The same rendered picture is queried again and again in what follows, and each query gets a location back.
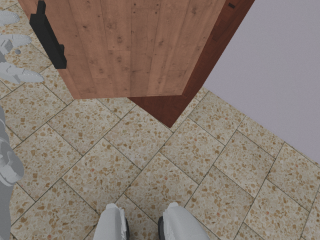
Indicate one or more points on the robot left hand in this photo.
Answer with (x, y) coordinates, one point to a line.
(8, 71)

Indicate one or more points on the left robot upper arm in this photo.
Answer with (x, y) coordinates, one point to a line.
(11, 171)

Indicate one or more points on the cupboard door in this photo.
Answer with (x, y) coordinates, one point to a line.
(128, 48)

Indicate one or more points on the left robot forearm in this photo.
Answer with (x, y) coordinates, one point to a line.
(3, 135)

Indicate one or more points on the robot thigh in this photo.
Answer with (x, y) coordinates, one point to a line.
(111, 225)
(180, 223)

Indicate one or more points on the robot right thigh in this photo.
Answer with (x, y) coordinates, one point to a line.
(180, 223)

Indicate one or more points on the handle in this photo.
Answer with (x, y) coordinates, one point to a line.
(46, 36)

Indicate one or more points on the robot left thigh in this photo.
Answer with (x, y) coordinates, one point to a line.
(111, 225)

